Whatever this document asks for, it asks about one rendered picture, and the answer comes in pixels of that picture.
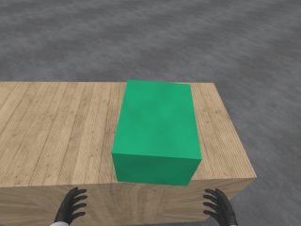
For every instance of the robot right hand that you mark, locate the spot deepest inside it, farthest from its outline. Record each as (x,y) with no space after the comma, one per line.
(224,214)

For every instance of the robot left hand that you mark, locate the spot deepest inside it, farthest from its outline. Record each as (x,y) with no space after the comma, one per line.
(67,207)

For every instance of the pedestal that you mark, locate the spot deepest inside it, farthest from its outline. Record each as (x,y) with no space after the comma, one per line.
(55,136)

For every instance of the carton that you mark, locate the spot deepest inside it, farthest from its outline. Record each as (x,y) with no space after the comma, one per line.
(156,141)

